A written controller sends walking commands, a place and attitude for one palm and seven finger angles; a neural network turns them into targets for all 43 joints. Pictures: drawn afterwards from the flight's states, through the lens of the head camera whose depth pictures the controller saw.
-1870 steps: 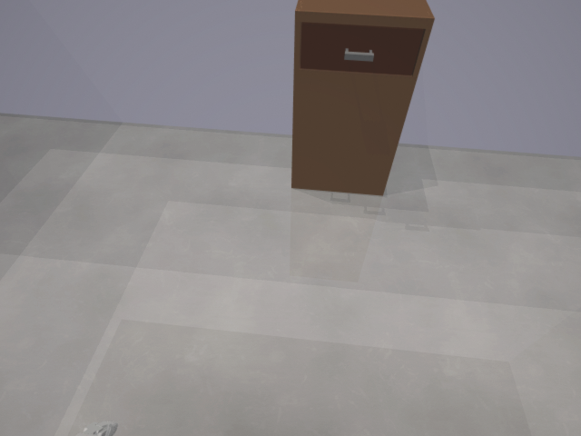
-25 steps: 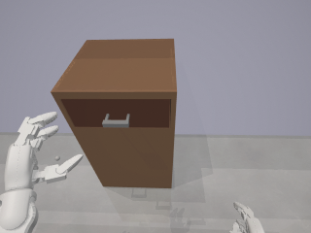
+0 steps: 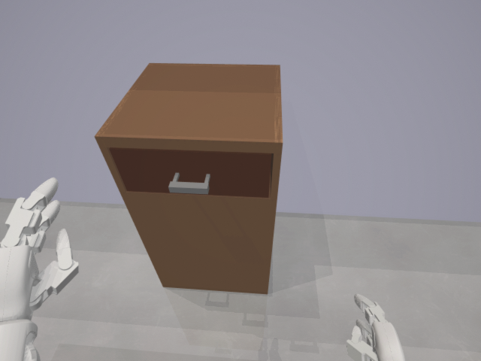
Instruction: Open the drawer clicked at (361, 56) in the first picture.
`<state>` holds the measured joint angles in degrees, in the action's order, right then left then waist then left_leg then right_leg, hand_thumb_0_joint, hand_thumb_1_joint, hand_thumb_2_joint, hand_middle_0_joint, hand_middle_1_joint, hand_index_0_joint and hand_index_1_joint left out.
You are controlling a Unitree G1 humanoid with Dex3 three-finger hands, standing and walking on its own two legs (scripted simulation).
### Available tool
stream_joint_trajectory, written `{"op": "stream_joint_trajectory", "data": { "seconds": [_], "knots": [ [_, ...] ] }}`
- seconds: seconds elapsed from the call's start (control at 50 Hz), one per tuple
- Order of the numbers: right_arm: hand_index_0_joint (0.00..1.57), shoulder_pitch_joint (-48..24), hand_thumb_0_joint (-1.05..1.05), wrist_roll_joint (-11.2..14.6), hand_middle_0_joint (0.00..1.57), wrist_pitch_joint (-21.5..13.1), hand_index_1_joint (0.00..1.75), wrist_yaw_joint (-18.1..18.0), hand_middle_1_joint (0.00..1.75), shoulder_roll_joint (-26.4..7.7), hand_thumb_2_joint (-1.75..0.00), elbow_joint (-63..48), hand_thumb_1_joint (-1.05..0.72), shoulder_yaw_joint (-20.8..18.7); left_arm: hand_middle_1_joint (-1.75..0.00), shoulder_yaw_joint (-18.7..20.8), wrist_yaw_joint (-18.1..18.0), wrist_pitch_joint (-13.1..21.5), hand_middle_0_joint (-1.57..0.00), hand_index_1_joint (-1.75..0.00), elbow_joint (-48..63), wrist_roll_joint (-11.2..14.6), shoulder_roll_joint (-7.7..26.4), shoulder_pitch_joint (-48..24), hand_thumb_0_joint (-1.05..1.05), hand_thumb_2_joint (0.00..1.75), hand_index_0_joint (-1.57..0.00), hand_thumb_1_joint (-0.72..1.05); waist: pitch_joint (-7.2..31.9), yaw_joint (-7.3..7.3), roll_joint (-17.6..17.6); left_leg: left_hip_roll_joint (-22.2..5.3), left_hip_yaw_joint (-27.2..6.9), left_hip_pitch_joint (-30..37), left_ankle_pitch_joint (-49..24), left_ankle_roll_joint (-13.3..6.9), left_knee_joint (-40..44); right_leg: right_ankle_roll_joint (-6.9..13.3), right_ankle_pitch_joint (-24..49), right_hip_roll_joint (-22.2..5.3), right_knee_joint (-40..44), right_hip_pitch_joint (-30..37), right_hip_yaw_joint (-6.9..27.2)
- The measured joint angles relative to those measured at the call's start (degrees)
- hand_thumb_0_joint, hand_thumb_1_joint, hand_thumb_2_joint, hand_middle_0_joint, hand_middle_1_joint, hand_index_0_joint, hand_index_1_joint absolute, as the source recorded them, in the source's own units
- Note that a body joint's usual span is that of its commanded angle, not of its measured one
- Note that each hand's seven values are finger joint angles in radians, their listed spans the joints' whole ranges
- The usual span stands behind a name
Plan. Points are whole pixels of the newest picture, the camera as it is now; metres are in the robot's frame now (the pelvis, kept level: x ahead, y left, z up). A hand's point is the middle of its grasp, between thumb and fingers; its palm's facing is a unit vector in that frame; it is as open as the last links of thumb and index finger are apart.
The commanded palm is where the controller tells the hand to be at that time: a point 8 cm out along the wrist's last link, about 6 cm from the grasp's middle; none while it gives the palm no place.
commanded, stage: step back with the hand held close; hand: left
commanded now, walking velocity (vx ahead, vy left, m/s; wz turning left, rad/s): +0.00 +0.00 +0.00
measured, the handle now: (190, 182) +0.55 +0.21 -0.07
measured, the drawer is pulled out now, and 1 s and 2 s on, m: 0.00 0.00 0.00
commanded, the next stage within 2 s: stop stepping back and stand still in 1.26 s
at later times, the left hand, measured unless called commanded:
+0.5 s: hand (62, 276) +0.17 +0.25 +0.14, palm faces +0.30 -0.84 -0.46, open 7.4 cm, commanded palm +0.10 +0.30 +0.17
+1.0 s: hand (14, 358) +0.08 +0.25 +0.15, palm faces +0.39 -0.81 -0.43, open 7.4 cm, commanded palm +0.02 +0.29 +0.17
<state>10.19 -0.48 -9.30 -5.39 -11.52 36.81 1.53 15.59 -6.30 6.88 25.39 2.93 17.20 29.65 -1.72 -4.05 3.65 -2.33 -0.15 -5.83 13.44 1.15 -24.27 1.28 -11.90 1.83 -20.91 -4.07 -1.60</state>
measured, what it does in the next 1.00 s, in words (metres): walks backwards: right foot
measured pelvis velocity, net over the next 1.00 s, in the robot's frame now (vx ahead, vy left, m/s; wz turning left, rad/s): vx -0.12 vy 0.01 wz -0.02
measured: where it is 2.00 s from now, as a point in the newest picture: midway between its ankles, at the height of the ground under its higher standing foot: outside the picture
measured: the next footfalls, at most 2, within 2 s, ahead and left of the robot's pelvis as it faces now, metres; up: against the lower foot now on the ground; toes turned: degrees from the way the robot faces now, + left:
right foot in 0.98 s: -0.11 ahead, -0.07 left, +0.00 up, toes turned +1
left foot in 1.26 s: -0.13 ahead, +0.12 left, +0.00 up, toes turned +0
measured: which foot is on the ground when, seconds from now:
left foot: down 0.00-1.00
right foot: down 0.00-0.80, up 0.82-0.96, down 0.98-1.00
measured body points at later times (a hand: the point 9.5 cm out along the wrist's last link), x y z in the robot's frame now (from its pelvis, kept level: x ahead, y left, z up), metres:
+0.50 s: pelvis -0.03 +0.02 -0.01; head -0.01 +0.05 +0.44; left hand +0.15 +0.30 +0.17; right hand +0.13 -0.23 -0.07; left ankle +0.00 +0.13 -0.74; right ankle +0.00 -0.11 -0.74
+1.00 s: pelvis -0.12 +0.01 -0.02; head -0.11 +0.02 +0.43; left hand +0.05 +0.29 +0.17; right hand +0.03 -0.22 -0.10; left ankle +0.00 +0.13 -0.74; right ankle -0.15 -0.07 -0.75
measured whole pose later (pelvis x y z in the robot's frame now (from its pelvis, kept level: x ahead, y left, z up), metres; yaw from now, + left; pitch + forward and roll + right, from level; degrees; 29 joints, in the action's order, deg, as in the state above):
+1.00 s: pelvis -0.12 +0.01 -0.02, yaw -1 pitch +3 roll -2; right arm 15.2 -2.6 -8.0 -4.4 -10.1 35.7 1.5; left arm 20.6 -11.4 10.5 34.5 1.7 21.0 37.7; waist 3.1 1.0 0.4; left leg -1.8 -1.4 -28.9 7.6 0.6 -32.0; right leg 2.6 -18.4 5.8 -30.6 -14.5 -0.6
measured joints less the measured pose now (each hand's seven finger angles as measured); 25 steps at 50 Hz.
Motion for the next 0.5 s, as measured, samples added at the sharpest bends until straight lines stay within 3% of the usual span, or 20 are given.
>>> {"op": "stream_joint_trajectory", "data": {
  "seconds": [0.1, 0.18, 0.32, 0.5],
  "knots": [
    [0.21, 0.44, 0.01, -0.17, 0.2, 0.53, 0.3, 0.36, 0.3, 0.16, -0.9, -0.36, -0.9, 0.42, -0.31, 0.5, 0.23, -0.01, -0.21, -0.31, 0.25, -0.26, 0.33, 0.13, 0.02, 0.9, -0.21, 0.88, -0.01, 0.31, -0.22, 0.05, 0.12, -0.6, 0.03, -0.19, -0.22, -0.18, 0.23, -0.06, 0.25, -0.41, 0.11],
    [0.21, 0.58, 0.01, -1.0, 0.21, 3.54, 0.3, 0.64, 0.3, -0.66, -0.9, -2.54, -0.9, 0.41, -0.3, 2.93, -0.3, 1.31, -0.21, -0.3, 1.57, -1.37, 0.91, 1.97, 0.02, 0.9, -0.21, 0.89, 1.16, 1.87, -0.16, -0.27, -0.06, -5.1, 0.42, -0.46, -2.21, -0.37, 1.02, 0.27, 0.41, -3.89, -0.01],
    [0.21, 1.35, 0.01, -0.55, 0.21, 7.23, 0.3, 0.48, 0.3, -1.78, -0.9, -5.39, -0.9, -1.71, -0.3, 2.05, -1.57, 0.64, -0.21, -0.3, 4.99, -1.77, 1.44, 5.18, 0.02, 0.9, -0.21, 0.89, 0.44, 4.09, -2.18, 0.49, 0.92, -9.9, 0.55, -1.25, -4.54, -1.31, 0.71, -0.58, -2.87, -9.42, 0.91],
    [0.2, 2.59, 0.01, -0.51, 0.2, 6.07, 0.3, 0.45, 0.3, 0.14, -0.9, -6.78, -0.9, -1.69, -0.3, 4.67, -3.04, 2.42, -0.21, -0.3, 11.22, -1.72, 6.12, 8.49, 0.02, 0.9, -0.21, 0.89, 0.92, 5.58, -6.04, 1.04, 1.53, -14.01, 0.34, -1.71, -7.93, -1.68, 0.07, -1.2, -8.24, -14.58, 1.5]
  ]
}}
